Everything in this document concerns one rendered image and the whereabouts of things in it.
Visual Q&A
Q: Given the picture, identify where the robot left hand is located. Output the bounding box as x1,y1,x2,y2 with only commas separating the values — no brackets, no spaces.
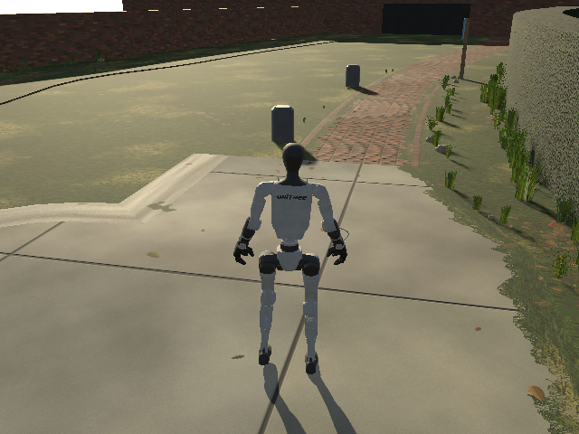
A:
233,243,254,265

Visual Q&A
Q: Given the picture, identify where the right robot shin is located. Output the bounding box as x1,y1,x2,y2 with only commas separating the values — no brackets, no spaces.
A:
305,302,318,362

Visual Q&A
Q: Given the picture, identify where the left robot forearm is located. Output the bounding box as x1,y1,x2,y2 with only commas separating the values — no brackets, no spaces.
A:
237,216,255,250

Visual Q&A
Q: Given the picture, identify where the robot left upper arm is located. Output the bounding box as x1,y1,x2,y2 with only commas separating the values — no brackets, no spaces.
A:
247,181,273,231

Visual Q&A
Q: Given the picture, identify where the robot shin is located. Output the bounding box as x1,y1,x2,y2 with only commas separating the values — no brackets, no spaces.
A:
260,290,273,353
305,302,318,362

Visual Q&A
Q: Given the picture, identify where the left robot shin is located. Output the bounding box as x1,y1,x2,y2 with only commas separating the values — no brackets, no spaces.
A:
260,290,273,353

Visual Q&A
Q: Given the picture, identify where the robot right hand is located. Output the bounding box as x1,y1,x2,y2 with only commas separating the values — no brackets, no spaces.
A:
327,245,347,265

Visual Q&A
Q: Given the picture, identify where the robot right upper arm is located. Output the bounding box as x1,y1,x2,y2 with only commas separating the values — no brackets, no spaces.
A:
311,183,337,232

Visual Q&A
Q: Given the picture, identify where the right robot forearm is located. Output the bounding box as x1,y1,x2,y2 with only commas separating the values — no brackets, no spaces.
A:
327,219,345,250

